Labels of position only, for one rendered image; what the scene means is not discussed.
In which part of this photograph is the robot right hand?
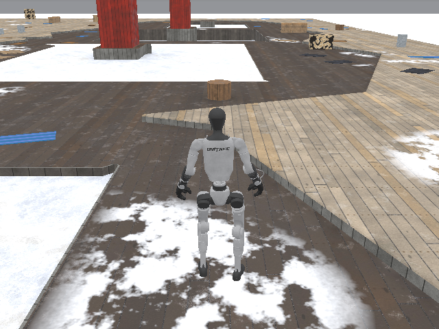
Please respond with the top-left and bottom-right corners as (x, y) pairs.
(248, 182), (263, 197)

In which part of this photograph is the right robot forearm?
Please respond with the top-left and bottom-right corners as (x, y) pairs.
(248, 163), (261, 186)

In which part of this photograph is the robot right thigh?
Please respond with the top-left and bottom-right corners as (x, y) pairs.
(229, 191), (245, 239)

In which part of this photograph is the left robot forearm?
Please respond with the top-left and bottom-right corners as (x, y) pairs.
(178, 166), (191, 189)

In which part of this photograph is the robot left upper arm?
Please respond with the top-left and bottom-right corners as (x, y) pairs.
(185, 138), (204, 175)

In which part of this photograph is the robot left shin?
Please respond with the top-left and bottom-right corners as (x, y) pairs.
(198, 222), (208, 268)

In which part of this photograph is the robot right upper arm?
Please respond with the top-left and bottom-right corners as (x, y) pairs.
(232, 137), (254, 174)

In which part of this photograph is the robot left hand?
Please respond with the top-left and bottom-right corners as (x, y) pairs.
(176, 186), (191, 200)

